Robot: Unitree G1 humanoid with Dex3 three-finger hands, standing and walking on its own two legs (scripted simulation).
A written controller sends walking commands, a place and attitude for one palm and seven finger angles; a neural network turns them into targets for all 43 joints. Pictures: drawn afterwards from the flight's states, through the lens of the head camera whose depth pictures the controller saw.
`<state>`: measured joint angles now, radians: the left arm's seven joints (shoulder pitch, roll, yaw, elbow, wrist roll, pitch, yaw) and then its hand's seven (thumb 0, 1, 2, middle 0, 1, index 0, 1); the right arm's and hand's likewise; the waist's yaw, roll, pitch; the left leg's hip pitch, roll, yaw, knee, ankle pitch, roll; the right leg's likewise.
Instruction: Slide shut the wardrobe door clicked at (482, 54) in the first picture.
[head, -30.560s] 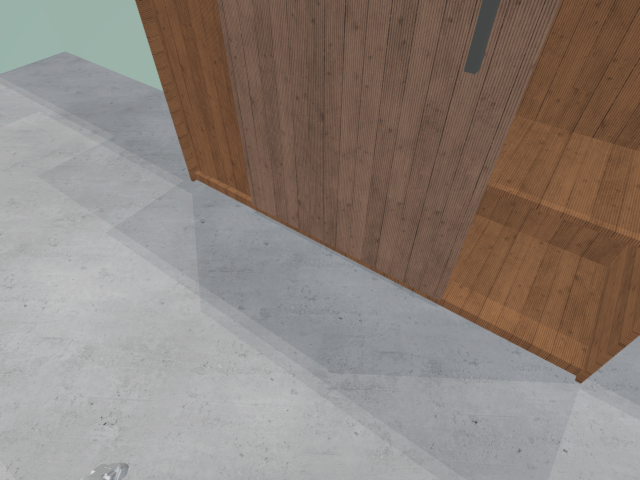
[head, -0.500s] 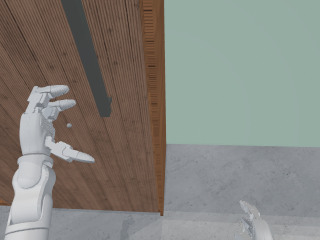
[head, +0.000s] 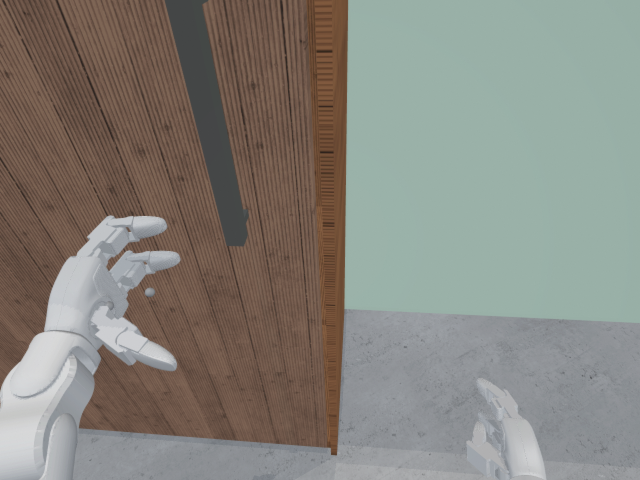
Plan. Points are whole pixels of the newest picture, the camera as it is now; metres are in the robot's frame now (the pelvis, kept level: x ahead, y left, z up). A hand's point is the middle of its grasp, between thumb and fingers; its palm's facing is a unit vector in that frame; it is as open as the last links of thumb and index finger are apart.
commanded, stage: draw the hand back to the body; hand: left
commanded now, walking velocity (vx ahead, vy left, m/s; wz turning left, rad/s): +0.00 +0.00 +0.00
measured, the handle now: (220, 134) +0.42 +0.18 +0.27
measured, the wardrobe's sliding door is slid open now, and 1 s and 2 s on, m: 0.01 0.01 0.01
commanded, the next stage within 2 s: step back with the hand held close in 1.24 s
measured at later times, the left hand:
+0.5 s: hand (131, 326) +0.21 +0.23 +0.15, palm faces +0.40 -0.87 -0.30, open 12.4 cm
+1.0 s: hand (118, 336) +0.21 +0.25 +0.14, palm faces +0.43 -0.84 -0.34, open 7.8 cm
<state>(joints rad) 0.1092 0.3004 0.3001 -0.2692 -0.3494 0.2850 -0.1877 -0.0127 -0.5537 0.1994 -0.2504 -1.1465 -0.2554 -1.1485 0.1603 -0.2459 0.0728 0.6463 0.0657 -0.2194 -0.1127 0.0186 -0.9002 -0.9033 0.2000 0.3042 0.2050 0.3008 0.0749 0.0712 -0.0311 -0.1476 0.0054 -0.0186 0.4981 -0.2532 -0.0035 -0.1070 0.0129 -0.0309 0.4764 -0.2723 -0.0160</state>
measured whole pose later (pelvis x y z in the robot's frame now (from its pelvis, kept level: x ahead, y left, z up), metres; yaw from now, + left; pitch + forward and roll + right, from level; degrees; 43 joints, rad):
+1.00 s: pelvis +0.01 +0.00 +0.01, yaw -1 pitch -6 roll -1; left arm 0.42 0.29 0.26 -0.30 -0.07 -0.11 0.13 0.01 0.79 0.85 -0.21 -0.36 -0.21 -0.36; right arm 0.17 -0.23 0.00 0.66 -0.01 -0.16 -0.08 0.02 -0.90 -0.90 0.20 0.30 0.20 0.30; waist 0.08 0.07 0.04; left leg -0.07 0.02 0.00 0.38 -0.21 -0.01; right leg -0.03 0.03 -0.01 0.34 -0.21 -0.02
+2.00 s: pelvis -0.07 +0.03 -0.02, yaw -1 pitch -1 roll -2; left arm 0.50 0.37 0.43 -0.49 0.00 -0.20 0.18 0.01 0.89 0.90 -0.21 -0.30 -0.21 -0.30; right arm 0.21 -0.21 0.02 0.57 0.00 -0.09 -0.09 0.02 -0.90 -0.90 0.20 0.30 0.21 0.30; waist 0.03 0.03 0.03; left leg -0.45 0.01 0.01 0.68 -0.24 0.04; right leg -0.40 0.00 -0.01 0.61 -0.21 0.02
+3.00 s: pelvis -0.28 +0.04 +0.00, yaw -2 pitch -1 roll -1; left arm 0.54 0.36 0.38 -0.50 -0.03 -0.14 0.19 0.01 0.89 0.90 -0.21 -0.30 -0.22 -0.30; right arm 0.26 -0.21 0.01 0.66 -0.02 -0.06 -0.07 0.02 -0.90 -0.90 0.20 0.30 0.21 0.30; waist 0.01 -0.01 -0.05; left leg -0.44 0.02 0.04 0.77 -0.36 0.00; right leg -0.24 0.02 -0.03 0.53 -0.27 -0.04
